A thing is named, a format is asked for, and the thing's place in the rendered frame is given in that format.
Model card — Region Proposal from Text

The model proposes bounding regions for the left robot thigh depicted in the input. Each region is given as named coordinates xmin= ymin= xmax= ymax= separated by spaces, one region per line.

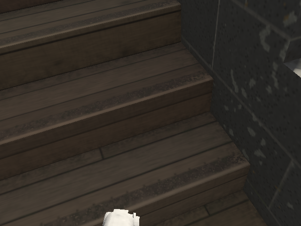
xmin=103 ymin=209 xmax=140 ymax=226

